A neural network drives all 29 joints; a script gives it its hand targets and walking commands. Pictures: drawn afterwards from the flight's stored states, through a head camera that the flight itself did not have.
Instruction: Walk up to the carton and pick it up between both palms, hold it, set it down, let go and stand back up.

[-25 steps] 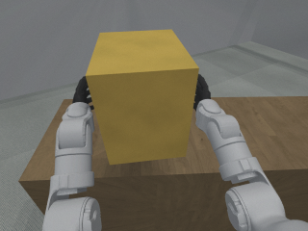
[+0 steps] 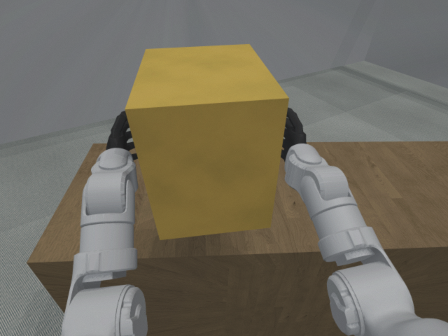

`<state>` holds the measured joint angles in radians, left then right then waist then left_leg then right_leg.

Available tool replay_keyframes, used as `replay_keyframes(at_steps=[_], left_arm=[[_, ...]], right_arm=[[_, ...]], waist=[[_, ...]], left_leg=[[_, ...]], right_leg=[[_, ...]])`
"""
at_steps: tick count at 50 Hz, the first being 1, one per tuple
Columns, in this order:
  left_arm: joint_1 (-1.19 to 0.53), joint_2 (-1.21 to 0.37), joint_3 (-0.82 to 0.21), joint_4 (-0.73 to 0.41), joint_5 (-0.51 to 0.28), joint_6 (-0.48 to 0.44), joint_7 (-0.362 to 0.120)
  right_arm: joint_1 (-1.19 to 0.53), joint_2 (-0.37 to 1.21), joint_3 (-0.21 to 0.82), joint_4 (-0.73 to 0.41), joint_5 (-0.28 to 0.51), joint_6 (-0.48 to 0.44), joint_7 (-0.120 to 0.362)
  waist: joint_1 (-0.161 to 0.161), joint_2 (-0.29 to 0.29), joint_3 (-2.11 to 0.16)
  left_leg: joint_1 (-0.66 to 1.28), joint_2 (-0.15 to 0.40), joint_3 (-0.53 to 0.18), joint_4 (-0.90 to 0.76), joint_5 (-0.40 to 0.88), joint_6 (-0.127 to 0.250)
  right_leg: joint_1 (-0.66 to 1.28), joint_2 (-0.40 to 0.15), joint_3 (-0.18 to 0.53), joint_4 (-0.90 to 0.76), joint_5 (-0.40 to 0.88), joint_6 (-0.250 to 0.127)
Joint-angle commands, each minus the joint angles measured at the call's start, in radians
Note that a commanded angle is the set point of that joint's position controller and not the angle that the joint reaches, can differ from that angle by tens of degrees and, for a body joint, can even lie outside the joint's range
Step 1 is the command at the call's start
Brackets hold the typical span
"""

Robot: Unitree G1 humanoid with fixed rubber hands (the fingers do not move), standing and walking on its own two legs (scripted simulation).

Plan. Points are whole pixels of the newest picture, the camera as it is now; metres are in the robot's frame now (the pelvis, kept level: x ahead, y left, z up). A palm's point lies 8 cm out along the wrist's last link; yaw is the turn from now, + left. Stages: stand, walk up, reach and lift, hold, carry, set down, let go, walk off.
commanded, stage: hold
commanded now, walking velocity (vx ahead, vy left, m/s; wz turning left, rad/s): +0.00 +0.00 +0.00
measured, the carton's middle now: (207, 136) +0.42 +0.01 +0.19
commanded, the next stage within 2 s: none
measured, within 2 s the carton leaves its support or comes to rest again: neither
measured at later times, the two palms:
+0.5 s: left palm (120, 153) +0.36 +0.16 +0.21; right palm (294, 150) +0.36 -0.14 +0.20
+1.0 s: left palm (121, 153) +0.36 +0.16 +0.21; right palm (296, 148) +0.36 -0.14 +0.21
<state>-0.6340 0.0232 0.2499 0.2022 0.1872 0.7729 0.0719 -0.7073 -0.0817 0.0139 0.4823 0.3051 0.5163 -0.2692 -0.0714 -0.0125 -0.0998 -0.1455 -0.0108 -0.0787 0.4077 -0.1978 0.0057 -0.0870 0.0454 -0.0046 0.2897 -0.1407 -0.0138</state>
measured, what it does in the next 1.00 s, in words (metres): stands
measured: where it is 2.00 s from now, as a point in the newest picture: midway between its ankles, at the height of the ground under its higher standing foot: outside the picture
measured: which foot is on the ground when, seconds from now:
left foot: down 0.00-1.00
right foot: down 0.00-1.00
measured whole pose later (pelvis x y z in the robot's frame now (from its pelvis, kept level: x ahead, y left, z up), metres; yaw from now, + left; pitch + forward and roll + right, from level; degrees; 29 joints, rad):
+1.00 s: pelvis +0.00 +0.00 +0.00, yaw +0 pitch -4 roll -2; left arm -0.61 0.02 0.24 0.17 0.18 0.78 0.07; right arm -0.69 -0.08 0.02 0.45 0.32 0.52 -0.28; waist -0.07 -0.01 -0.11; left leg -0.14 -0.01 -0.08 0.41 -0.20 0.00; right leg -0.09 0.05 0.00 0.29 -0.14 -0.02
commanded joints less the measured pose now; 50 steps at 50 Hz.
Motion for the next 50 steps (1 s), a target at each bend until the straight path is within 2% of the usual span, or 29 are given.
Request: replay_keyframes(at_steps=[1, 3, 6, 9, 10, 13, 16, 20, 21, 22, 23, 24, 25, 27, 30, 31, 32, 34, 35, 37, 38, 39, 41, 43, 44, 45, 46, 47, 50], left_arm=[[-0.857, -0.731, -0.591, -0.274, -0.213, -0.109, -0.134], [-0.824, -0.709, -0.578, -0.261, -0.200, -0.101, -0.134], [-0.792, -0.686, -0.570, -0.277, -0.188, -0.092, -0.142], [-0.796, -0.691, -0.554, -0.247, -0.173, -0.085, -0.144], [-0.804, -0.676, -0.540, -0.232, -0.175, -0.084, -0.148], [-0.809, -0.706, -0.548, -0.193, -0.170, -0.087, -0.150], [-0.865, -0.717, -0.583, -0.226, -0.195, -0.097, -0.140], [-0.888, -0.725, -0.584, -0.222, -0.207, -0.108, -0.132], [-0.881, -0.721, -0.593, -0.211, -0.208, -0.108, -0.133], [-0.871, -0.726, -0.587, -0.228, -0.216, -0.110, -0.131], [-0.846, -0.720, -0.572, -0.212, -0.211, -0.109, -0.132], [-0.821, -0.707, -0.549, -0.189, -0.202, -0.102, -0.137], [-0.808, -0.693, -0.523, -0.160, -0.179, -0.097, -0.143], [-0.810, -0.691, -0.521, -0.183, -0.179, -0.099, -0.148], [-0.841, -0.708, -0.570, -0.232, -0.205, -0.101, -0.145], [-0.850, -0.708, -0.568, -0.265, -0.205, -0.104, -0.143], [-0.858, -0.699, -0.561, -0.228, -0.198, -0.104, -0.140], [-0.869, -0.695, -0.559, -0.242, -0.204, -0.104, -0.141], [-0.858, -0.694, -0.568, -0.251, -0.205, -0.103, -0.139], [-0.844, -0.680, -0.542, -0.199, -0.183, -0.095, -0.144], [-0.856, -0.685, -0.557, -0.232, -0.192, -0.098, -0.144], [-0.827, -0.685, -0.552, -0.201, -0.187, -0.093, -0.146], [-0.804, -0.668, -0.525, -0.172, -0.173, -0.091, -0.154], [-0.839, -0.691, -0.562, -0.248, -0.197, -0.100, -0.152], [-0.844, -0.688, -0.571, -0.252, -0.205, -0.103, -0.151], [-0.875, -0.707, -0.576, -0.279, -0.206, -0.109, -0.144], [-0.851, -0.695, -0.582, -0.276, -0.213, -0.105, -0.141], [-0.879, -0.702, -0.576, -0.285, -0.213, -0.105, -0.139], [-0.805, -0.680, -0.541, -0.231, -0.175, -0.087, -0.145]], right_arm=[[-0.975, 0.709, 0.392, -0.507, 0.145, -0.086, 0.122], [-0.915, 0.702, 0.387, -0.459, 0.135, -0.076, 0.121], [-0.888, 0.691, 0.392, -0.473, 0.153, -0.069, 0.119], [-0.889, 0.668, 0.372, -0.444, 0.135, -0.067, 0.123], [-0.894, 0.672, 0.365, -0.406, 0.124, -0.067, 0.125], [-0.925, 0.685, 0.363, -0.416, 0.107, -0.079, 0.134], [-0.946, 0.714, 0.368, -0.418, 0.118, -0.088, 0.134], [-0.966, 0.712, 0.362, -0.421, 0.116, -0.083, 0.133], [-0.963, 0.714, 0.361, -0.410, 0.115, -0.084, 0.130], [-0.969, 0.722, 0.379, -0.445, 0.135, -0.087, 0.131], [-0.966, 0.714, 0.375, -0.446, 0.130, -0.083, 0.127], [-0.960, 0.714, 0.392, -0.460, 0.129, -0.081, 0.118], [-0.936, 0.703, 0.379, -0.416, 0.120, -0.071, 0.116], [-0.929, 0.708, 0.380, -0.406, 0.124, -0.072, 0.118], [-0.931, 0.707, 0.383, -0.463, 0.138, -0.078, 0.118], [-0.926, 0.712, 0.382, -0.457, 0.138, -0.074, 0.118], [-0.952, 0.705, 0.371, -0.435, 0.131, -0.070, 0.119], [-0.933, 0.707, 0.374, -0.421, 0.132, -0.065, 0.122], [-0.934, 0.714, 0.387, -0.453, 0.131, -0.071, 0.122], [-0.919, 0.697, 0.361, -0.401, 0.128, -0.063, 0.121], [-0.946, 0.712, 0.380, -0.426, 0.140, -0.066, 0.121], [-0.938, 0.694, 0.383, -0.427, 0.138, -0.068, 0.122], [-0.915, 0.699, 0.382, -0.417, 0.126, -0.065, 0.110], [-0.937, 0.731, 0.402, -0.453, 0.150, -0.077, 0.115], [-0.943, 0.725, 0.399, -0.468, 0.148, -0.075, 0.113], [-0.966, 0.726, 0.395, -0.482, 0.156, -0.077, 0.115], [-0.941, 0.720, 0.394, -0.474, 0.158, -0.074, 0.116], [-0.944, 0.710, 0.385, -0.471, 0.153, -0.071, 0.119], [-0.897, 0.695, 0.377, -0.432, 0.127, -0.061, 0.116]], waist=[[-0.014, 0.084, -0.533], [-0.009, 0.082, -0.489], [0.001, 0.078, -0.466], [-0.007, 0.100, -0.402], [-0.002, 0.084, -0.365], [0.002, 0.072, -0.376], [-0.004, 0.110, -0.436], [-0.009, 0.076, -0.447], [-0.024, 0.095, -0.469], [-0.001, 0.078, -0.493], [-0.012, 0.057, -0.480], [0.003, 0.038, -0.479], [0.013, 0.046, -0.431], [-0.004, 0.049, -0.437], [-0.018, 0.078, -0.510], [-0.007, 0.093, -0.512], [-0.013, 0.064, -0.464], [-0.011, 0.069, -0.456], [-0.008, 0.063, -0.479], [-0.004, 0.079, -0.429], [-0.011, 0.079, -0.483], [-0.002, 0.078, -0.430], [0.005, 0.050, -0.423], [0.005, 0.062, -0.485], [-0.014, 0.078, -0.492], [-0.005, 0.074, -0.517], [-0.013, 0.082, -0.490], [-0.004, 0.098, -0.499], [0.005, 0.081, -0.394]], left_leg=[[0.230, -0.020, 0.006, -0.003, 0.372, -0.052], [0.233, -0.018, 0.006, -0.008, 0.341, -0.052], [0.211, -0.020, 0.014, -0.006, 0.383, -0.052], [0.189, -0.014, 0.009, -0.033, 0.311, -0.047], [0.174, -0.011, 0.009, -0.041, 0.291, -0.042], [0.185, -0.013, 0.016, -0.054, 0.224, -0.039], [0.204, -0.019, 0.018, -0.027, 0.265, -0.039], [0.199, -0.017, 0.013, -0.032, 0.247, -0.036], [0.192, -0.021, 0.015, -0.029, 0.243, -0.033], [0.187, -0.015, 0.006, -0.026, 0.275, -0.029], [0.189, -0.020, 0.010, -0.021, 0.308, -0.030], [0.184, -0.022, 0.014, -0.017, 0.309, -0.027], [0.165, -0.021, 0.014, -0.037, 0.269, -0.022], [0.164, -0.021, 0.013, -0.039, 0.260, -0.020], [0.216, -0.020, 0.008, -0.015, 0.325, -0.041], [0.212, -0.024, 0.007, -0.016, 0.318, -0.043], [0.205, -0.021, 0.009, -0.020, 0.304, -0.040], [0.190, -0.018, 0.005, -0.034, 0.274, -0.038], [0.196, -0.016, 0.004, -0.024, 0.307, -0.040], [0.186, -0.021, 0.008, -0.023, 0.284, -0.039], [0.190, -0.025, 0.019, -0.017, 0.291, -0.037], [0.183, -0.022, 0.015, -0.028, 0.282, -0.032], [0.174, -0.024, 0.016, -0.033, 0.276, -0.025], [0.198, -0.020, 0.010, -0.028, 0.308, -0.027], [0.203, -0.025, 0.010, -0.014, 0.331, -0.034], [0.214, -0.021, 0.008, -0.011, 0.341, -0.037], [0.216, -0.025, 0.011, -0.011, 0.347, -0.043], [0.217, -0.019, 0.006, -0.015, 0.329, -0.043], [0.182, -0.023, 0.013, -0.027, 0.309, -0.043]], right_leg=[[0.087, 0.029, -0.007, -0.011, 0.235, 0.050], [0.071, 0.027, -0.008, -0.016, 0.211, 0.051], [0.106, 0.031, -0.008, -0.016, 0.260, 0.054], [0.074, 0.023, -0.009, -0.028, 0.166, 0.045], [0.065, 0.019, -0.007, -0.035, 0.152, 0.046], [0.039, 0.018, -0.012, -0.035, 0.093, 0.046], [0.045, 0.014, -0.003, -0.029, 0.127, 0.045], [0.033, 0.020, -0.009, -0.025, 0.124, 0.050], [0.045, 0.017, -0.002, -0.027, 0.120, 0.048], [0.066, 0.019, -0.003, -0.019, 0.157, 0.048], [0.073, 0.020, 0.001, -0.022, 0.196, 0.051], [0.099, 0.022, 0.000, -0.018, 0.226, 0.059], [0.102, 0.013, 0.005, -0.029, 0.187, 0.063], [0.089, 0.015, 0.004, -0.027, 0.179, 0.057], [0.095, 0.019, 0.003, -0.017, 0.220, 0.048], [0.092, 0.016, -0.002, -0.020, 0.209, 0.052], [0.074, 0.022, -0.004, -0.024, 0.186, 0.055], [0.071, 0.022, -0.004, -0.024, 0.160, 0.049], [0.086, 0.024, -0.006, -0.017, 0.196, 0.049], [0.074, 0.015, 0.000, -0.022, 0.187, 0.051], [0.102, 0.016, 0.004, -0.016, 0.192, 0.054], [0.084, 0.013, 0.006, -0.024, 0.186, 0.053], [0.104, 0.013, 0.006, -0.025, 0.209, 0.063], [0.103, 0.015, 0.002, -0.019, 0.219, 0.059], [0.099, 0.018, 0.008, -0.014, 0.255, 0.059], [0.097, 0.024, 0.002, -0.007, 0.241, 0.057], [0.080, 0.021, 0.000, -0.015, 0.248, 0.054], [0.084, 0.025, -0.006, -0.015, 0.205, 0.053], [0.087, 0.019, -0.009, -0.022, 0.198, 0.056]])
